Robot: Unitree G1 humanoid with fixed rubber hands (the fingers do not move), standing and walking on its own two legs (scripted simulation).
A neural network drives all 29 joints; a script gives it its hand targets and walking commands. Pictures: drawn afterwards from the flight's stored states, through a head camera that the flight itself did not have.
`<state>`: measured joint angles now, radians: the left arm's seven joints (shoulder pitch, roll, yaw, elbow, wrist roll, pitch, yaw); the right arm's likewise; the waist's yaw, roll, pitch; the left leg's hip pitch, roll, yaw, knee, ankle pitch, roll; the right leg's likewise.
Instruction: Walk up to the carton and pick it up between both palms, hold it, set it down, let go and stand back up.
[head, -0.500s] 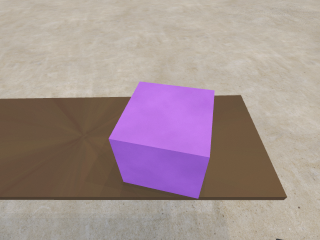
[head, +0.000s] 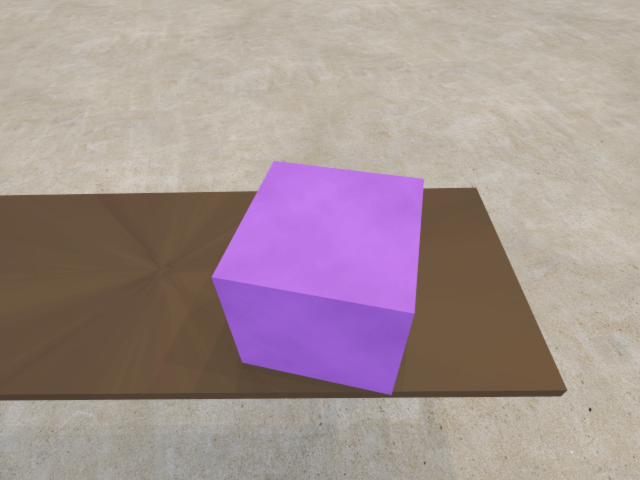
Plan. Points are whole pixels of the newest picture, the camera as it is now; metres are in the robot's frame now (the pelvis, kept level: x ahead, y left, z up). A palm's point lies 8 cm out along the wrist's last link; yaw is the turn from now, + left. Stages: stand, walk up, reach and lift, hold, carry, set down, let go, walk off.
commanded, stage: stand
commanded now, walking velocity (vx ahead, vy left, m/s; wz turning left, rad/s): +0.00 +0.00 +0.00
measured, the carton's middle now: (330, 273) +0.45 +0.01 -0.03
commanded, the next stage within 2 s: none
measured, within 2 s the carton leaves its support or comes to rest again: neither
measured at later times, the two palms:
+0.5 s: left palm out of the picture +0.10 +0.30 -0.11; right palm out of the picture +0.10 -0.31 -0.11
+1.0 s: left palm out of the picture +0.10 +0.29 -0.11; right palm out of the picture +0.10 -0.32 -0.11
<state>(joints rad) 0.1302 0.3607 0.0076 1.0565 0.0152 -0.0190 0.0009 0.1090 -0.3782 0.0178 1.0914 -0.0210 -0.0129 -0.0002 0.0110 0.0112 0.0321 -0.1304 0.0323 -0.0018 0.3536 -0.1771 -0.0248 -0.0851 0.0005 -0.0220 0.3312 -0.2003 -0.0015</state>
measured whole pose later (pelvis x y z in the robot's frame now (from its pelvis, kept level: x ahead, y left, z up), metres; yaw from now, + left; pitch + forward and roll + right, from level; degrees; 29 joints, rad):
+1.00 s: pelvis +0.01 -0.01 +0.00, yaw +0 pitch -3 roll +0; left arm 0.11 0.34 0.03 1.07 0.01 -0.02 0.01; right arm 0.10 -0.38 0.00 1.07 -0.02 -0.01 -0.01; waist 0.01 0.01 0.03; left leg -0.10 0.05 -0.01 0.33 -0.18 -0.04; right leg -0.06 0.01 -0.02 0.31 -0.21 -0.02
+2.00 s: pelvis +0.01 +0.00 +0.00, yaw -1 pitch -3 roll +0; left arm 0.12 0.36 0.03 1.07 0.01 -0.02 0.01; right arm 0.12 -0.37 -0.01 1.07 -0.02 -0.01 0.00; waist -0.01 0.00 0.04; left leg -0.10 0.04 0.01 0.32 -0.18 -0.03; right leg -0.06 0.00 -0.01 0.32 -0.20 0.00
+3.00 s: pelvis +0.02 +0.00 +0.00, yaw -1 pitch -2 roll +0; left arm 0.11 0.36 0.04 1.07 0.02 -0.02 0.00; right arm 0.11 -0.36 -0.01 1.07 -0.02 -0.01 -0.01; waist 0.00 0.00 0.05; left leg -0.10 0.03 0.01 0.33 -0.19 -0.03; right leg -0.06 -0.01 -0.01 0.32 -0.21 0.01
